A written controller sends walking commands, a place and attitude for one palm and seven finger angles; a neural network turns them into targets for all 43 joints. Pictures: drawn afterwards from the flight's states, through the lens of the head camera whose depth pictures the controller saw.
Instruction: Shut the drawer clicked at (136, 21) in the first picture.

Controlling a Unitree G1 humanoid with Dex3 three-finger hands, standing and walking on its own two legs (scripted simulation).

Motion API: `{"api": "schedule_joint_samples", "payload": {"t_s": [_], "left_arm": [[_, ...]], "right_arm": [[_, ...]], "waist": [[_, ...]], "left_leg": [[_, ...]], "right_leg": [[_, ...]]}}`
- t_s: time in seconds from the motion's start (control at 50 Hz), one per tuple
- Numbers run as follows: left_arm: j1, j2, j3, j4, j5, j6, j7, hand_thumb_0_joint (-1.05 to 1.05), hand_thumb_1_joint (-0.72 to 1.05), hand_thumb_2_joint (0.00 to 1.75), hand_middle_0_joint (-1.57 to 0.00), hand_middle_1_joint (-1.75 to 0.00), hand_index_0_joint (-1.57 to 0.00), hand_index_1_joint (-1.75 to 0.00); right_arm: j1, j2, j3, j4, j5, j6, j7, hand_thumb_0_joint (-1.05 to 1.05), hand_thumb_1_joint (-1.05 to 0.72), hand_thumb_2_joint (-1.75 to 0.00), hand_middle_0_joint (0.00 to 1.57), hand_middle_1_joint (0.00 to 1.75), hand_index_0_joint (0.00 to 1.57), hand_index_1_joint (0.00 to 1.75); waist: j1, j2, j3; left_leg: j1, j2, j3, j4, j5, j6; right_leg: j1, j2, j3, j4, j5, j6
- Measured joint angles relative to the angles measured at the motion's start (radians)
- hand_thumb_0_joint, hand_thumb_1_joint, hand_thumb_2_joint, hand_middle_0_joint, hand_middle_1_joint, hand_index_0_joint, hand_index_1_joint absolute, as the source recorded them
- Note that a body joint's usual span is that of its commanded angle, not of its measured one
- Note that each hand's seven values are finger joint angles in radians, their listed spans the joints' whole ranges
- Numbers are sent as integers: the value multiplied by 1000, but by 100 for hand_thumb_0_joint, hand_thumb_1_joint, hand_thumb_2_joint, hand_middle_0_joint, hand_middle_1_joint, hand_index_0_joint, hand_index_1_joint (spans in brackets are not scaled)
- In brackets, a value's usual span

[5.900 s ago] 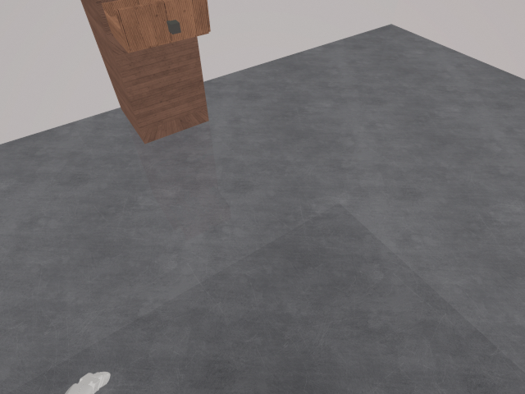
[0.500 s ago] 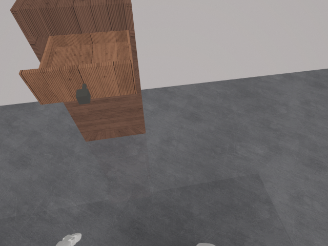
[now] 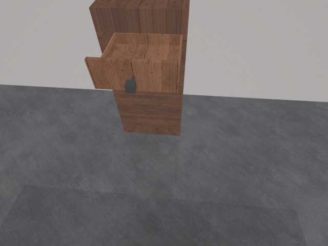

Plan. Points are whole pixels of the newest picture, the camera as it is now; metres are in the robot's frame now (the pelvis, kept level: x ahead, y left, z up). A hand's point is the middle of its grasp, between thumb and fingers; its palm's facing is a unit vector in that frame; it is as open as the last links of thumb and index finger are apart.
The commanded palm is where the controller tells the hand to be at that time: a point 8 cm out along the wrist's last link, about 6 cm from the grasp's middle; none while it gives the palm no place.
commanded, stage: take the last steps up to it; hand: left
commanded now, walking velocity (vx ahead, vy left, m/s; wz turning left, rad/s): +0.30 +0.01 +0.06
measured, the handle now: (131, 83) +0.71 +0.20 -0.06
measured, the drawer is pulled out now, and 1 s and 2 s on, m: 0.23 0.23 0.23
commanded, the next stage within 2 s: come to a stop and stand still in 1.02 s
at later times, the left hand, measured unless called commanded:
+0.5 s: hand (98, 238) +0.16 +0.21 -0.17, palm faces -0.01 -0.98 -0.19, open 7.4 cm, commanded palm none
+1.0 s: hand (124, 208) +0.24 +0.15 -0.17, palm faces +0.10 -0.98 -0.19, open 7.3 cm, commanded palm none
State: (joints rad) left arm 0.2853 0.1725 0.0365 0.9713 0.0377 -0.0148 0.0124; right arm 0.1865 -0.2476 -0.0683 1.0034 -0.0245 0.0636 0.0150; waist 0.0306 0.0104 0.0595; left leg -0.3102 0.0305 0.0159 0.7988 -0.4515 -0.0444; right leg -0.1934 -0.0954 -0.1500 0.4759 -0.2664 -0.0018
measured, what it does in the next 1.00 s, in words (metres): walks ahead: left foot, then right foot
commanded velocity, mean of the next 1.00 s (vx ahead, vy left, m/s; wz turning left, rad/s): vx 0.27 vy -0.01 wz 0.01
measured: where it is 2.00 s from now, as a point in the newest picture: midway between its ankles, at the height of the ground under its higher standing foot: (176, 241)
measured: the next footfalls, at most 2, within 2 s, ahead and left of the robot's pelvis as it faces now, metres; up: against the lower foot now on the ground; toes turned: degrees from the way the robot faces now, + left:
left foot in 0.08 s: +0.01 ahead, +0.13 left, +0.00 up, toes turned +5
right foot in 0.60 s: +0.29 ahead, -0.10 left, +0.00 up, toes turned -8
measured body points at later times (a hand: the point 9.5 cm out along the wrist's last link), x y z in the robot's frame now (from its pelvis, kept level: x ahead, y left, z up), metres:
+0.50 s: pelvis +0.10 +0.03 -0.01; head +0.12 +0.02 +0.44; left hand +0.16 +0.27 -0.16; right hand +0.01 -0.18 -0.16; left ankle -0.03 +0.13 -0.74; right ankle +0.21 -0.09 -0.70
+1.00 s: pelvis +0.25 -0.02 +0.00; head +0.26 -0.03 +0.45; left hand +0.24 +0.21 -0.15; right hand +0.33 -0.25 -0.15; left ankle +0.32 +0.13 -0.70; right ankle +0.25 -0.09 -0.74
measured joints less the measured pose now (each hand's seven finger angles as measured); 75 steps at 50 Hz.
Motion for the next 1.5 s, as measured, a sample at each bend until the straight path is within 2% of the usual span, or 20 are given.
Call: {"api": "schedule_joint_samples", "payload": {"t_s": [0.08, 0.1, 0.16, 0.22, 0.28, 0.38, 0.52, 0.56, 0.6, 0.68, 0.74, 0.8, 0.88, 0.98, 1.08, 1.16, 1.24, 1.34, 1.44, 1.5], "left_arm": [[61, 28, 11, 50, -7, 9, -5, 0, 90, 90, -21, -30, -20, -30], [71, 38, 15, 67, -12, 18, -6, 0, 90, 90, -21, -30, -20, -30], [94, 54, 20, 112, -6, 49, -6, 1, 91, 90, -21, -30, -20, -30], [86, 56, 22, 130, -4, 52, -19, 1, 91, 90, -20, -30, -20, -30], [54, 52, 20, 120, -5, 38, -27, 1, 91, 90, -20, -30, -20, -30], [-11, 40, 19, 98, -9, 32, -28, 1, 91, 90, -20, -30, -20, -30], [-121, 14, 13, 70, -17, 28, -34, 1, 91, 90, -20, -30, -20, -30], [-149, 6, 11, 55, -18, 16, -35, 1, 91, 90, -20, -30, -20, -30], [-166, 4, 10, 36, -14, -14, -35, 0, 91, 90, -20, -30, -20, -30], [-172, -9, 11, 25, -23, -50, -21, 0, 91, 90, -20, -30, -20, -30], [-138, -24, 6, 46, -23, -43, -8, 0, 91, 90, -20, -30, -20, -30], [-97, -21, 17, 67, -24, -45, 9, -1, 94, 90, -21, -30, -20, -30], [-39, -17, 11, 97, -18, -48, 4, -1, 94, 90, -21, -30, -20, -30], [24, -32, 3, 127, -13, -51, -2, 0, 92, 90, -20, -30, -20, -30], [76, -46, -2, 153, -9, -47, -4, 0, 91, 90, -20, -30, -20, -30], [110, -47, -2, 178, -17, -30, 0, 0, 91, 90, -21, -30, -20, -30], [86, -45, -13, 198, -26, 0, 20, 0, 91, 90, -20, -30, -20, -30], [13, -31, -5, 167, -20, 34, 26, 0, 91, 90, -20, -30, -20, -30], [-57, 21, 28, 95, -13, 66, 25, 0, 91, 90, -20, -30, -20, -30], [-84, 43, 37, 62, -15, 72, 24, 0, 91, 90, -20, -30, -20, -30]], "right_arm": [[-7, 21, 20, -10, 2, -45, 0, 1, -91, -90, 20, 30, 20, 30], [-9, 31, 23, -9, 0, -60, -4, 1, -91, -90, 20, 30, 20, 30], [12, 64, 39, -11, -4, -80, -12, 1, -91, -90, 20, 30, 20, 30], [58, 83, 42, 1, -1, -93, -33, 0, -92, -90, 20, 30, 20, 30], [105, 85, 47, 30, 3, -105, -37, 0, -93, -90, 20, 30, 20, 30], [187, 102, 53, 85, 8, -114, -43, 0, -92, -90, 20, 30, 20, 30], [270, 116, 50, 141, -4, -116, -48, 1, -91, -90, 20, 30, 20, 30], [287, 114, 48, 156, -5, -113, -47, 1, -91, -90, 20, 30, 20, 30], [302, 115, 46, 173, 0, -108, -42, 1, -91, -90, 20, 30, 20, 30], [250, 106, 35, 173, 14, -82, -29, 1, -91, -90, 20, 30, 20, 30], [186, 88, 20, 136, 4, -74, -26, 1, -91, -90, 20, 30, 20, 30], [126, 75, 13, 91, -4, -74, -25, 1, -91, -90, 20, 30, 20, 30], [63, 69, 8, 53, -8, -73, -18, 1, -91, -90, 20, 30, 20, 30], [14, 71, 10, 43, -5, -72, -9, 0, -92, -90, 20, 30, 20, 30], [-23, 84, 22, 44, -1, -78, -5, 0, -92, -90, 20, 30, 20, 30], [-36, 103, 37, 44, -4, -107, -13, 1, -91, -90, 20, 30, 20, 30], [-53, 125, 51, 48, 8, -117, -54, -1, -93, -90, 20, 30, 20, 30], [-76, 110, 45, 50, 12, -90, -75, -3, -96, -90, 20, 30, 21, 30], [-61, 100, 33, 49, 5, -56, -71, -2, -94, -90, 20, 30, 21, 30], [-45, 91, 24, 50, 0, -43, -63, -1, -93, -90, 20, 30, 21, 30]], "waist": [[20, -17, -22], [21, -27, -23], [21, -45, -31], [2, -40, -37], [-2, -40, -25], [-13, -45, -11], [-69, -23, 15], [-82, -5, 23], [-79, 8, 28], [-68, 25, 46], [-65, 29, 25], [-64, 35, 0], [-52, 37, -30], [-19, 29, -46], [20, 10, -37], [27, -17, -23], [31, -52, 6], [3, -43, 35], [-3, -48, 40], [-8, -42, 36]], "left_leg": [[131, -8, 44, -280, 86, 33], [136, -13, 47, -293, 147, 47], [174, -20, 66, -287, 114, 75], [236, -26, 59, -368, 128, 82], [292, -41, 58, -447, 156, 89], [360, -61, 65, -517, 156, 88], [426, -52, 72, -515, 83, 58], [433, -33, 73, -474, 36, 40], [395, -7, 71, -330, -37, 32], [116, 12, 7, 290, -29, 75], [-54, 39, 11, 420, 77, 75], [-162, 68, 13, 364, 152, 56], [-217, 90, 20, 236, 215, 31], [-180, 89, 38, 38, 223, 19], [-85, 58, 61, -133, 193, 31], [25, 24, 90, -277, 240, 56], [77, -4, 128, -293, 204, 86], [120, -6, 124, -356, 237, 85], [107, 20, 115, -361, 254, 63], [91, 39, 112, -349, 259, 42]], "right_leg": [[-18, -10, -12, 50, -28, 30], [-35, -14, -2, 103, -79, 31], [-119, 4, 52, 333, -200, 18], [-210, 10, 71, 496, -128, 17], [-290, 1, 88, 562, -35, 26], [-373, -6, 95, 560, 43, 37], [-341, 6, 60, 312, 34, 4], [-295, 26, 47, 221, 21, -18], [-234, 47, 33, 137, 97, -45], [-188, 72, 3, 170, 46, -82], [-117, 89, -5, 78, 59, -81], [-57, 103, -12, -15, 81, -85], [4, 117, -15, -94, 88, -86], [64, 121, -21, -137, 66, -76], [96, 108, -25, -116, 13, -50], [71, 77, -17, 21, -83, -19], [-35, 48, 67, 264, -252, 9], [-127, 38, 113, 350, -215, 31], [-228, 51, 148, 513, -172, 40], [-223, 49, 150, 486, -156, 40]]}}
